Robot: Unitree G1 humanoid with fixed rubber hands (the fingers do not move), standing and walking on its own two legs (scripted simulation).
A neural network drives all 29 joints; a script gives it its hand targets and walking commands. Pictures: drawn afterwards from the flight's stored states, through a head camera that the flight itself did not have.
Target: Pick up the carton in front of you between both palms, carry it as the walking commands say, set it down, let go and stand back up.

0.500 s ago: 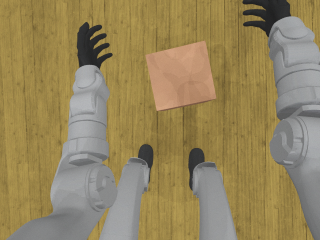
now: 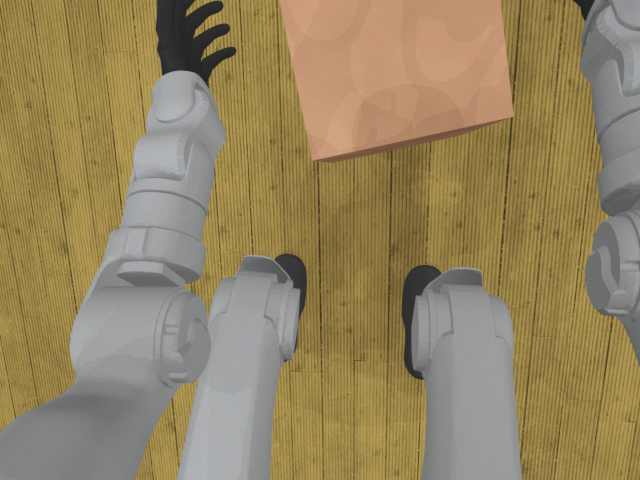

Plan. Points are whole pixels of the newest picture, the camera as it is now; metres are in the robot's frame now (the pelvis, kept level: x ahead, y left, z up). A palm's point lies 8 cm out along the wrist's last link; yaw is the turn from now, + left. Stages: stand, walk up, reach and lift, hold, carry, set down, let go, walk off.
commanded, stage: reach and lift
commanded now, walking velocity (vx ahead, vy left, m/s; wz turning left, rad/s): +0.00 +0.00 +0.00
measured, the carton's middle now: (387, 69) +0.54 -0.05 -0.32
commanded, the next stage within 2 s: none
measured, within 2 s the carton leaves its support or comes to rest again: leaves its support in 1.12 s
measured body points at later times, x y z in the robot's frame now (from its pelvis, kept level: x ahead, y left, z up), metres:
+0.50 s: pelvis +0.00 +0.00 -0.08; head +0.37 -0.05 +0.16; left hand +0.54 +0.14 -0.25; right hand +0.58 -0.22 -0.26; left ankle +0.12 +0.13 -0.41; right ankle +0.10 -0.12 -0.41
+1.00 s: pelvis -0.01 +0.00 -0.08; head +0.36 -0.06 +0.17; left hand +0.54 +0.11 -0.25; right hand +0.57 -0.19 -0.25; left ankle +0.12 +0.13 -0.41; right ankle +0.10 -0.12 -0.41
